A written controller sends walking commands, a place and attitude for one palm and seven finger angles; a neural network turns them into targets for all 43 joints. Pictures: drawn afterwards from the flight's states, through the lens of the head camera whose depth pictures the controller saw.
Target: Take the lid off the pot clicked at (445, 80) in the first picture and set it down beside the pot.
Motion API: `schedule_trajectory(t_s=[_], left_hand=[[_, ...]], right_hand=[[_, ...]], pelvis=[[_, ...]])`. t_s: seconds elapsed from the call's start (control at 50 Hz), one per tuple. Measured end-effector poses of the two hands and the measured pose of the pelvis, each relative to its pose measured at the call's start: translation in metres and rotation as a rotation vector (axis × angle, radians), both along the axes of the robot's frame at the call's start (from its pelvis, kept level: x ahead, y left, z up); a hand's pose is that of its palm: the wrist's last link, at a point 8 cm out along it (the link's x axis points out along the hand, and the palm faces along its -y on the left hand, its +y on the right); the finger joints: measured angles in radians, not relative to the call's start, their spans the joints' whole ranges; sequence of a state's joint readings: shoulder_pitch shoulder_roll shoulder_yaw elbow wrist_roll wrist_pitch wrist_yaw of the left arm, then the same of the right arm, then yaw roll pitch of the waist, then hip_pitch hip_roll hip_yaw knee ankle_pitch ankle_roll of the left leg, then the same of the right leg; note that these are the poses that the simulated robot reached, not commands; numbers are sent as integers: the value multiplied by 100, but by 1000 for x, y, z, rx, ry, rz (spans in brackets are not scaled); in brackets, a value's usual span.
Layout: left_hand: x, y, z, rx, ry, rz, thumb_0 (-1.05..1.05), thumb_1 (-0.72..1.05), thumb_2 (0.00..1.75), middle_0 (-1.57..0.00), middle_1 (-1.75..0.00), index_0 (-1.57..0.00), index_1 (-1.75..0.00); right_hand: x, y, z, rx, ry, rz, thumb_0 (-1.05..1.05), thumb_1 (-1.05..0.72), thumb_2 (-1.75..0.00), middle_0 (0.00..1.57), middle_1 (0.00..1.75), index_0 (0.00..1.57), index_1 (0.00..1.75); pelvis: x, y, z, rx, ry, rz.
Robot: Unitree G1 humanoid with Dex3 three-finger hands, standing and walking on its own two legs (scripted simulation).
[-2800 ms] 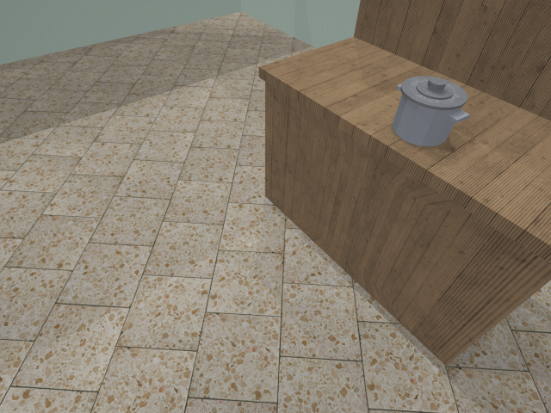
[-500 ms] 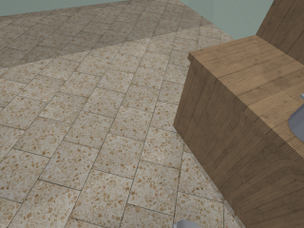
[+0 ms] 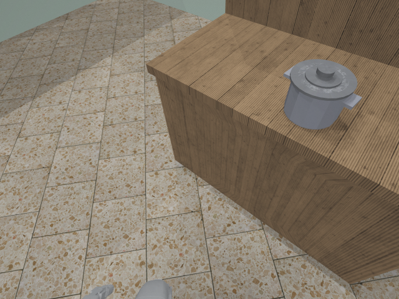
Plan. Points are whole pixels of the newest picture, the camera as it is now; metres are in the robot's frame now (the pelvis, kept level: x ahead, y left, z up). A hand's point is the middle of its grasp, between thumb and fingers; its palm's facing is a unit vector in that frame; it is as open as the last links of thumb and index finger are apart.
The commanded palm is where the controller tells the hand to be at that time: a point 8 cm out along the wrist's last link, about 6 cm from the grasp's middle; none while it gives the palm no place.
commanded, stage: turn to face it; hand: left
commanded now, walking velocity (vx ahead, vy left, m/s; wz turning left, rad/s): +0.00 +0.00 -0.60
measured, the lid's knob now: (325, 70) +0.64 -0.31 +0.07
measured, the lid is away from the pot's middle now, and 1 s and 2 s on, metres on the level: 0.00 0.00 0.00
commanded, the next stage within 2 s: take the last steps up to it in 1.08 s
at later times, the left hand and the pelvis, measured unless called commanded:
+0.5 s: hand out of the picture +0.12 +0.25 -0.17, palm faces -0.23 -0.95 -0.22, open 7.3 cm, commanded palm none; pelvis +0.00 +0.05 +0.00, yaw -18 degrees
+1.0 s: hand (160, 280) +0.18 +0.11 -0.15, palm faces -0.52 -0.82 -0.24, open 7.3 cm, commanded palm none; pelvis -0.01 +0.00 +0.00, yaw -33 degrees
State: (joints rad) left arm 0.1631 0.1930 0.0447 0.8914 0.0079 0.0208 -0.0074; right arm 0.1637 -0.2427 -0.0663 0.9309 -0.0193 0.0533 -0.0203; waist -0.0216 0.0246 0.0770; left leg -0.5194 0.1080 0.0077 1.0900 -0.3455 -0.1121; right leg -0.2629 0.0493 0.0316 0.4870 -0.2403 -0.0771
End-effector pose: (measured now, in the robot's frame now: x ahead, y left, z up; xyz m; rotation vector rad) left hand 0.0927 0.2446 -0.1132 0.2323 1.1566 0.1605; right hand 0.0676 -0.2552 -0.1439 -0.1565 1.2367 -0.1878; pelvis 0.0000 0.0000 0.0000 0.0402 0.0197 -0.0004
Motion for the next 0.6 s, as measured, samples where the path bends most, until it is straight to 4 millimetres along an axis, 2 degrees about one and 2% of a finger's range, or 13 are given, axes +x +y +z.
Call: schedule_trajectory(t_s=[0.06, 0.14, 0.22, 0.28, 0.38, 0.46, 0.54, 0.6], left_hand=[[-5, -3, -5, -20, 26, -14, 0, 90, 90, -20, -30, -21, -30], [-14, 3, -13, -36, 65, -23, 0, 90, 90, -20, -30, -21, -30], [-19, 20, -22, -41, 103, -33, 0, 90, 90, -20, -30, -21, -30], [-15, 37, -34, -47, 116, -49, 0, 90, 90, -20, -30, -21, -30], [3, 54, -33, -44, 121, -115, 0, 91, 90, -20, -30, -20, -30], [20, 57, -27, -36, 122, -177, 0, 91, 90, -20, -30, -20, -30], [41, 44, -23, -24, 122, -249, 0, 91, 90, -19, -30, -20, -30], [60, 23, -21, -15, 110, -318, 0, 91, 90, -19, -30, -20, -30]], right_hand=[[8, 1, 5, -10, -36, -14, 1, -91, -90, 20, 30, 20, 30], [18, 7, 12, -28, -79, -31, 1, -91, -90, 20, 30, 20, 30], [23, 17, 21, -54, -122, -52, 1, -91, -90, 20, 30, 20, 30], [18, 26, 25, -86, -156, -75, 1, -91, -90, 20, 30, 20, 30], [-14, 38, 35, -105, -126, -121, 1, -91, -90, 20, 30, 21, 30], [-41, 42, 36, -102, -96, -186, 1, -90, -90, 20, 30, 21, 30], [-72, 43, 28, -80, -65, -266, 1, -90, -90, 20, 30, 21, 30], [-100, 40, 18, -55, -33, -335, 1, -90, -90, 20, 30, 21, 30]], pelvis=[[0, 3, 0, -6, 2, -35], [-1, 11, -1, -18, 4, -82], [-1, 23, -3, -32, 10, -125], [-1, 36, -10, -48, 16, -159], [-3, 46, -4, -55, -6, -230], [-3, 49, 0, -65, -12, -288], [-4, 46, 0, -65, -14, -345], [-6, 39, -3, -57, -12, -391]])
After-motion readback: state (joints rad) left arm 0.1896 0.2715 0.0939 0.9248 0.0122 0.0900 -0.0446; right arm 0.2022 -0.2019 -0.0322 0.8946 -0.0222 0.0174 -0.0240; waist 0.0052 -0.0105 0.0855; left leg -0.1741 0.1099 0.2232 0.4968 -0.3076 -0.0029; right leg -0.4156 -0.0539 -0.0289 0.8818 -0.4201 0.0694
